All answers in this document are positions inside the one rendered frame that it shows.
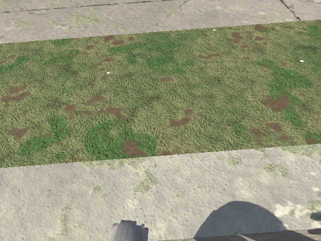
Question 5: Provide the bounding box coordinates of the left robot thigh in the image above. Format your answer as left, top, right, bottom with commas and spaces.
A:
109, 220, 148, 241

